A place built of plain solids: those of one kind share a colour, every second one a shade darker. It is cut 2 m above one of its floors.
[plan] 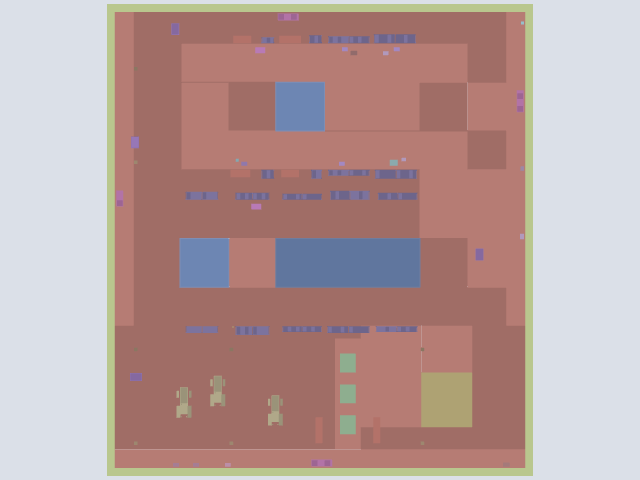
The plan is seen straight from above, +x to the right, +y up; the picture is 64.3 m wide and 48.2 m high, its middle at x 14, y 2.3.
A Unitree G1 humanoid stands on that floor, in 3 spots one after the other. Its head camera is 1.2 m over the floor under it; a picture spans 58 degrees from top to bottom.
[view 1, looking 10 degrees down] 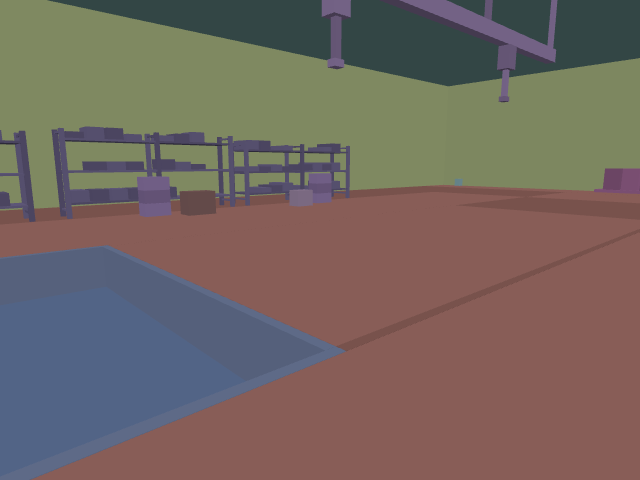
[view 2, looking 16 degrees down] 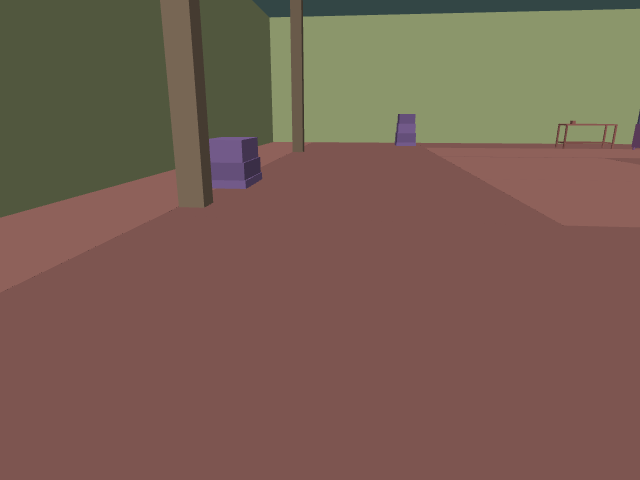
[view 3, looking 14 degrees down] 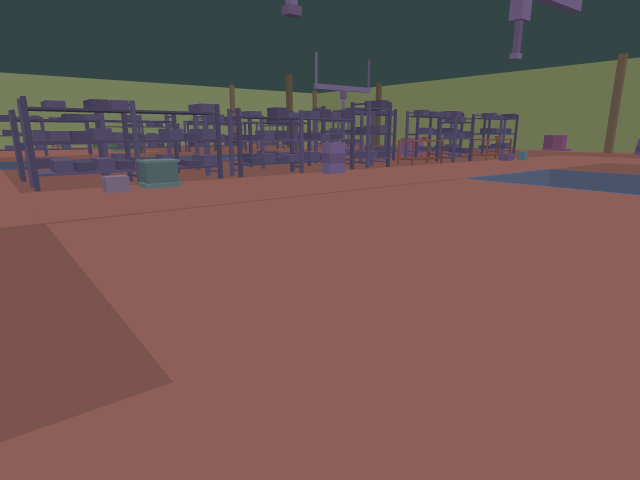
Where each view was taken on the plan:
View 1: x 12.60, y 11.35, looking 48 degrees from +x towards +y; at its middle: floor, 6.91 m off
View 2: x -2.16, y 4.35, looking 96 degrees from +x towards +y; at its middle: floor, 4.36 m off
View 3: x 24.60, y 20.05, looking -128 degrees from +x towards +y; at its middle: floor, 4.97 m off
